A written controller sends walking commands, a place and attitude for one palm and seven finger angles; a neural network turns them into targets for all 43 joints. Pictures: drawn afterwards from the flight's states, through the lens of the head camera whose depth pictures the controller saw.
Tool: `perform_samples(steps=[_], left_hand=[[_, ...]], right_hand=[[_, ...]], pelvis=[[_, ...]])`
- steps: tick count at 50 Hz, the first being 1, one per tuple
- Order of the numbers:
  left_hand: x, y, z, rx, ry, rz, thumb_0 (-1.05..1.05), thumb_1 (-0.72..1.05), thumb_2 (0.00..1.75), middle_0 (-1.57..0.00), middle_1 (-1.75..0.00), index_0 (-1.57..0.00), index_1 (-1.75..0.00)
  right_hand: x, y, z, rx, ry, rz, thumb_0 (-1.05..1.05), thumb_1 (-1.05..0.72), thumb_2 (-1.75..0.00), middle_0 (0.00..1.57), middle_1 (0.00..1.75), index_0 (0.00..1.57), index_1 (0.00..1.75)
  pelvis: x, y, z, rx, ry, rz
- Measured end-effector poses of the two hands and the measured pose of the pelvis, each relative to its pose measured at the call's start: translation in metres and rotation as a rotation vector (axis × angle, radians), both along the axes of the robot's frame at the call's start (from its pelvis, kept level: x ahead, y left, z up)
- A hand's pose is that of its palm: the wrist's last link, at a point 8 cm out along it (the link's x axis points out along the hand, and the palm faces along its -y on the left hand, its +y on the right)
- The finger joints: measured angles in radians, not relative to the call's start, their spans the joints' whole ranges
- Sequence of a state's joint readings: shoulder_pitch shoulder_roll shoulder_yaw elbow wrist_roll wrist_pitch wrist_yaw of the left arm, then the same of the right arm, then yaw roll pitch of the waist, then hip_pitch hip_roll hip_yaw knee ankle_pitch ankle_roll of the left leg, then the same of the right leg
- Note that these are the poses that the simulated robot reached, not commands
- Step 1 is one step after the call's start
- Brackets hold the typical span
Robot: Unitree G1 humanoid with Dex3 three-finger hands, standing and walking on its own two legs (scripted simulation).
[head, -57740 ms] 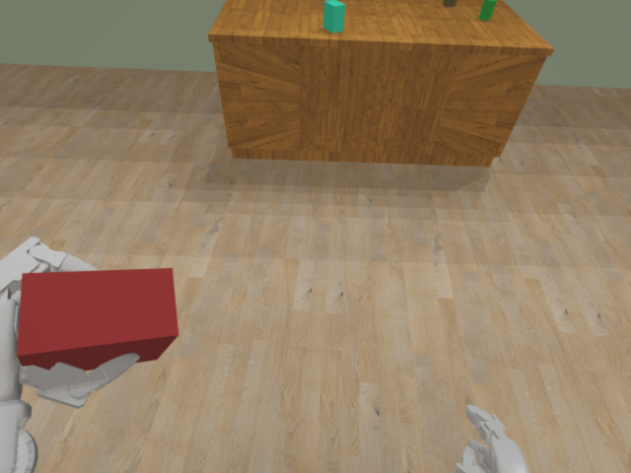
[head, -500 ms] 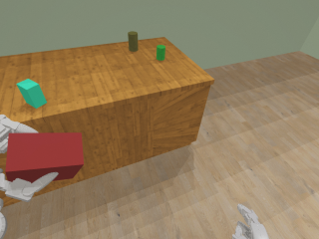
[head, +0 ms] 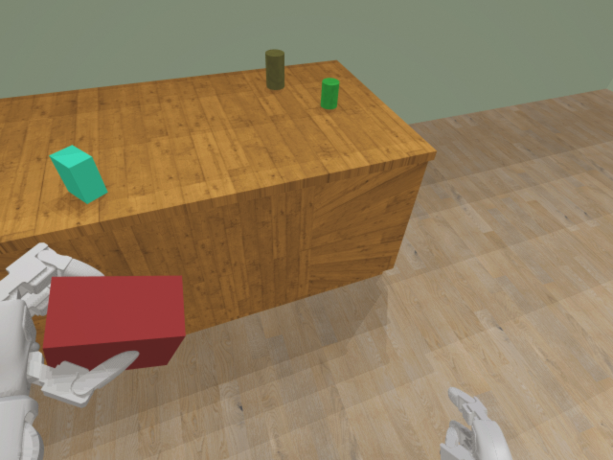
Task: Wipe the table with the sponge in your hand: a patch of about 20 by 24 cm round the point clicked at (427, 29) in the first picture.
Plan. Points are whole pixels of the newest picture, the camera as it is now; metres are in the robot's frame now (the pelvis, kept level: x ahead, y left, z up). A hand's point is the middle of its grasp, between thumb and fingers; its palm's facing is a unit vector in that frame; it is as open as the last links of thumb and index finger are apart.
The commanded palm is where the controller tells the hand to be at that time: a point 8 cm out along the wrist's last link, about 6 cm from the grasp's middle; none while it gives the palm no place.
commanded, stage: stop stepping back and stand still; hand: left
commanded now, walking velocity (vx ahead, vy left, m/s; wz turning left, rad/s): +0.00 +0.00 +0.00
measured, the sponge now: (136, 325) +0.23 +0.20 +0.12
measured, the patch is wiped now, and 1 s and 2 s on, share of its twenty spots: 1.00 1.00 1.00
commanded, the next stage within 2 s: stand and wait in 0.20 s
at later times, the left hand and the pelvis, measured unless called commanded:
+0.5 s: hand (68, 322) +0.21 +0.24 +0.16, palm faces +0.39 -0.86 -0.32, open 10.3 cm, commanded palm +0.16 +0.28 +0.18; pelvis +0.00 +0.00 +0.01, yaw +0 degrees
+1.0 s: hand (63, 329) +0.20 +0.25 +0.16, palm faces +0.39 -0.86 -0.34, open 10.3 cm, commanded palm +0.15 +0.28 +0.18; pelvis -0.01 +0.01 +0.01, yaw +0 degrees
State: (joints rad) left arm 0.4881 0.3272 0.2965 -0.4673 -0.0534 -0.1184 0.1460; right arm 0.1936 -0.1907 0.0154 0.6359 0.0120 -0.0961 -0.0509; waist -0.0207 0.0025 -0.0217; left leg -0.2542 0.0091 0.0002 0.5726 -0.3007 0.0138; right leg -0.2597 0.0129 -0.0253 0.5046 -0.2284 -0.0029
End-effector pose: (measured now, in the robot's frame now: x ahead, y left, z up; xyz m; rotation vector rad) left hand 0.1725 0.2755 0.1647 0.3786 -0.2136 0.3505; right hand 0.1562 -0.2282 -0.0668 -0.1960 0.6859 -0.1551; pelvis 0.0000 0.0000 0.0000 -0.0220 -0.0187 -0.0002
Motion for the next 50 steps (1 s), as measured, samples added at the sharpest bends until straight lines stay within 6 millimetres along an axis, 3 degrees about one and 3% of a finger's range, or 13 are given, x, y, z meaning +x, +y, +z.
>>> perform_samples(steps=[10,16,37,50], left_hand=[[-0.001,0.013,0.015,0.041,-0.045,0.024,-0.01,-0.53,1.06,-0.73,-1.33,-0.72,-1.33],[0.0,0.011,0.009,0.005,-0.029,0.035,-0.01,-0.53,1.06,-0.72,-1.33,-0.72,-1.33],[-0.012,0.01,0.006,0.006,0.01,0.042,-0.01,-0.53,1.06,-0.72,-1.33,-0.72,-1.33],[-0.009,0.011,0.004,0.01,0.017,0.026,-0.01,-0.53,1.06,-0.72,-1.33,-0.72,-1.33]], right_hand=[[0.017,-0.005,0.017,-0.05,-0.032,-0.003,0.02,-0.91,-0.9,0.2,0.3,0.2,0.3],[0.021,0.001,0.017,-0.028,-0.044,0.01,0.02,-0.91,-0.9,0.2,0.3,0.2,0.3],[-0.005,0.0,0.007,-0.022,0.012,0.004,0.02,-0.91,-0.9,0.2,0.3,0.2,0.3],[-0.007,-0.001,0.01,-0.037,0.011,-0.005,0.02,-0.91,-0.9,0.2,0.3,0.2,0.3]], pelvis=[[0.005,0.003,0.005,0.007,-0.002,-0.003],[0.004,0.004,0.006,0.005,-0.002,-0.005],[-0.008,0.003,0.008,0.003,-0.002,-0.003],[-0.009,0.006,0.008,0.0,0.004,-0.007]])
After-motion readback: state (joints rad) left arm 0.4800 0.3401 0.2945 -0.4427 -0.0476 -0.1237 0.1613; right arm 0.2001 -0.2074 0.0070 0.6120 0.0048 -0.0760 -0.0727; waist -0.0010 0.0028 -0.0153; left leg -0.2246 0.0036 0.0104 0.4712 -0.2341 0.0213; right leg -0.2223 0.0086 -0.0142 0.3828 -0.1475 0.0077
